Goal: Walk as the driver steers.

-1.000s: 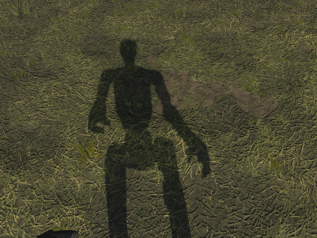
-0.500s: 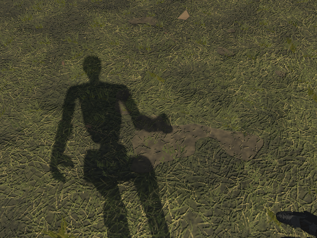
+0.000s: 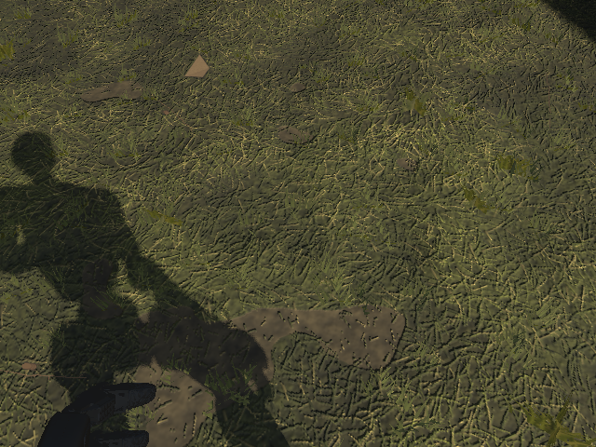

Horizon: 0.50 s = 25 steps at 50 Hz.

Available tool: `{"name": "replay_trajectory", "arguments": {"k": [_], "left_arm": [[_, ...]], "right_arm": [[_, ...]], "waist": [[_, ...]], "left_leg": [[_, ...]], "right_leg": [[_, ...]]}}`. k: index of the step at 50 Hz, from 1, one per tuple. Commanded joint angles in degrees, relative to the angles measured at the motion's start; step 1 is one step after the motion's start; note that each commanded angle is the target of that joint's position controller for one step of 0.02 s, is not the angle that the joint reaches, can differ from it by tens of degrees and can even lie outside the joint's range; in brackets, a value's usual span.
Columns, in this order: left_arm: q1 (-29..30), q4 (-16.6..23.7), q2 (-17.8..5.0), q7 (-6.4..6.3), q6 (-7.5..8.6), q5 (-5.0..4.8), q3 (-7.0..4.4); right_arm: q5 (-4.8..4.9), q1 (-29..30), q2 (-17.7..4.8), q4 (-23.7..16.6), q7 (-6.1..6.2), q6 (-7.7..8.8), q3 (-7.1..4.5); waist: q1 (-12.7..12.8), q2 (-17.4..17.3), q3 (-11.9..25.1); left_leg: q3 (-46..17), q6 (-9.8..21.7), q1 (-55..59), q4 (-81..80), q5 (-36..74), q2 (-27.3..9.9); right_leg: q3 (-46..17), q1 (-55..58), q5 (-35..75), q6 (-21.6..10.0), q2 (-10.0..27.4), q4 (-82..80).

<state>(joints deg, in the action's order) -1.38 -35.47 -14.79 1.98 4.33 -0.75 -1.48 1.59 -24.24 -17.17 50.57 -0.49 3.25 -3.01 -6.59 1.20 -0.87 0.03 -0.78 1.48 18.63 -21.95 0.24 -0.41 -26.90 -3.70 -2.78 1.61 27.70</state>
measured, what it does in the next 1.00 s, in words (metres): walks ahead, turning left: left foot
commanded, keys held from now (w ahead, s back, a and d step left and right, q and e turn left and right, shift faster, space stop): w+q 1.00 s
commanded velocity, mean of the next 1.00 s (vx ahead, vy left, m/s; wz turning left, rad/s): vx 0.50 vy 0.00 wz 0.47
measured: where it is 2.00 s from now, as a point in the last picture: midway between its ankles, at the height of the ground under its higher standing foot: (195, 360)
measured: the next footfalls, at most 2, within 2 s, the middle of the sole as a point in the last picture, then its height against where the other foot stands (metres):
left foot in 0.54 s outside the picture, level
right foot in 1.04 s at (237, 332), level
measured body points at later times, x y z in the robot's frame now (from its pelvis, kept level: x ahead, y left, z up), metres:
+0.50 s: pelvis +0.25 +0.01 +0.00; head +0.28 +0.03 +0.45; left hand +0.20 +0.30 -0.13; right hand +0.51 -0.16 -0.09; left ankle +0.38 +0.16 -0.71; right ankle +0.12 -0.12 -0.73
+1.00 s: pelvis +0.53 +0.11 +0.00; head +0.55 +0.13 +0.45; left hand +0.62 +0.43 -0.07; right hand +0.72 -0.13 -0.10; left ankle +0.38 +0.15 -0.73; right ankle +0.73 +0.07 -0.72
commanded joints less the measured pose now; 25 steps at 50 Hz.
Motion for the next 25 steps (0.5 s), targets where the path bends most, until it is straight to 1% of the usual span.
{"name": "replay_trajectory", "arguments": {"k": [1,2,3,4,5,6,7,8,9,11,12,14,16,17,19,21,22,23,24,25], "left_arm": [[-22.5,-1.1,-14.6,-1.44,0.52,1.37,-5.6],[-23.7,-1.9,-16.9,-1.2,-0.06,1.39,-5.87],[-23.1,-1.8,-11.4,-1.11,-0.03,0.92,-4.55],[-19.7,-2.0,-9.4,-1.14,0.18,0.57,-3.77],[-16.0,-1.9,-8.0,-0.97,0.43,0.76,-3.24],[-13.2,-2.1,-6.4,-0.75,0.76,0.99,-2.9],[-11.6,-2.4,-5.8,-0.72,1.29,1.39,-2.82],[-10.8,-3.0,-5.3,-0.71,1.79,1.46,-2.91],[-10.4,-3.6,-5.4,-0.79,2.23,1.45,-3.05],[-10.7,-4.9,-6.3,-1.13,2.7,1.68,-3.52],[-11.2,-5.6,-6.7,-1.37,2.71,1.82,-3.7],[-11.7,-6.6,-7.4,-1.79,2.5,1.79,-3.89],[-12.1,-7.3,-8.4,-2.16,2.2,1.56,-4.09],[-13.0,-7.8,-9.0,-2.35,2.0,1.39,-4.24],[-15.3,-9.1,-9.9,-2.59,1.38,0.97,-4.56],[-17.1,-10.2,-10.5,-2.66,0.5,0.41,-4.84],[-17.5,-10.6,-10.9,-2.7,0.01,0.13,-4.98],[-17.3,-10.7,-11.4,-2.8,-0.45,-0.06,-5.12],[-16.8,-10.6,-12.3,-3.0,-0.87,-0.19,-5.33],[-16.3,-10.5,-13.2,-3.27,-1.32,-0.38,-5.57]], "right_arm": [[-1.73,3.5,-5.2,-5.2,0.4,0.58,-0.07],[-0.87,-3.3,-0.3,-5.7,0.38,1.51,1.31],[0.4,0.3,-6.8,-4.9,0.33,1.87,-0.37],[1.12,4.5,-8.5,-6.3,0.19,2.01,-1.14],[0.73,6.3,-7.7,-6.4,0.38,1.79,-1.12],[0.05,6.9,-7.0,-6.4,0.47,1.32,-1.35],[0.09,5.7,-5.9,-6.0,0.43,0.61,-1.38],[0.23,4.9,-4.7,-5.6,0.43,-0.06,-1.27],[0.26,4.9,-3.7,-5.7,0.43,-0.62,-1.21],[0.04,6.9,-3.1,-6.6,0.52,-1.27,-1.26],[-0.08,8.3,-2.9,-7.2,0.48,-1.35,-1.26],[-0.21,10.6,-2.4,-8.0,-0.04,-1.13,-1.08],[-0.35,14.2,-1.8,-9.1,-0.81,-0.88,-0.71],[-0.43,16.5,-1.4,-10.0,-1.18,-0.82,-0.46],[-0.45,20.5,-0.9,-11.9,-1.86,-0.77,-0.09],[-0.37,23.4,-1.0,-13.7,-2.54,-0.78,0.0],[-0.35,24.2,-1.2,-14.6,-2.89,-0.8,-0.07],[-0.32,24.3,-1.7,-15.3,-3.19,-0.86,-0.28],[-0.33,23.5,-2.5,-15.7,-3.37,-0.99,-0.7],[-0.34,21.2,-3.6,-15.7,-3.4,-1.22,-1.33]], "waist": [[14.8,2.9,15.9],[11.4,17.0,21.9],[13.4,9.3,16.8],[12.5,7.3,9.5],[10.6,4.5,6.1],[9.1,4.3,3.2],[7.4,5.6,2.5],[6.6,5.4,2.0],[6.0,4.6,1.3],[5.8,2.9,-0.2],[6.0,2.3,-0.7],[6.6,1.9,-1.4],[7.8,1.4,-2.4],[8.7,0.9,-3.2],[10.3,0.1,-4.5],[11.1,0.2,-5.3],[11.0,0.5,-5.2],[10.4,1.1,-4.7],[9.3,2.2,-3.2],[7.6,3.5,-0.9]], "left_leg": [[-2.4,4.7,-20.2,29.9,22.6,-5.9],[-2.4,2.1,-38.7,46.3,-10.9,1.7],[-7.8,2.3,-43.9,52.5,-10.5,-0.9],[-7.2,2.6,-46.1,52.9,-5.0,-3.0],[-6.2,2.3,-44.0,51.1,-0.3,-5.1],[-6.1,1.8,-42.4,48.8,3.0,-6.4],[-6.4,1.4,-39.2,47.8,5.5,-7.6],[-6.2,1.0,-37.5,47.4,6.9,-7.8],[-6.2,0.7,-37.5,47.0,8.0,-7.8],[-7.1,0.0,-39.9,44.4,11.8,-7.9],[-7.5,-0.3,-41.4,42.0,14.1,-7.8],[-6.9,-0.3,-41.7,35.5,19.9,-7.4],[-4.6,0.1,-40.4,28.9,24.7,-7.0],[-3.2,0.4,-40.3,26.3,25.9,-6.8],[-1.6,1.3,-41.3,22.3,25.9,-6.6],[-0.1,2.5,-42.7,19.5,23.3,-6.1],[0.8,3.2,-42.8,18.5,21.2,-5.6],[2.1,4.1,-41.3,17.7,18.6,-4.6],[3.9,5.2,-38.3,17.6,15.8,-2.8],[5.7,6.4,-34.1,18.0,12.6,-0.7]], "right_leg": [[-12.8,38.2,1.6,-6.5,12.1,0.4],[-35.5,50.0,-11.0,-13.5,22.9,-6.1],[-35.9,45.1,-18.4,-11.8,21.1,-9.2],[-27.6,38.5,-16.7,-9.9,19.3,-10.5],[-21.8,31.9,-12.0,-8.9,16.8,-12.4],[-17.2,26.9,-8.1,-8.4,14.8,-14.5],[-13.5,23.3,-5.0,-8.0,13.6,-16.3],[-10.8,21.1,-2.3,-8.0,12.9,-17.8],[-8.2,19.8,0.8,-8.2,12.9,-18.8],[-4.2,19.4,5.4,-8.4,13.0,-20.0],[-2.4,20.0,6.9,-8.5,13.0,-20.3],[1.5,21.0,8.3,-7.8,12.2,-20.7],[5.0,21.4,8.7,-7.0,11.6,-21.2],[6.1,22.2,8.8,-6.8,11.9,-21.4],[7.8,25.4,9.8,-6.6,13.1,-20.9],[9.0,29.9,12.3,-6.1,14.2,-19.0],[9.6,31.9,15.1,-5.7,14.8,-17.5],[10.5,33.2,21.1,-5.1,15.0,-15.3],[11.4,34.1,30.6,-4.4,15.0,-12.0],[12.1,34.7,40.6,-3.8,14.9,-7.2]]}}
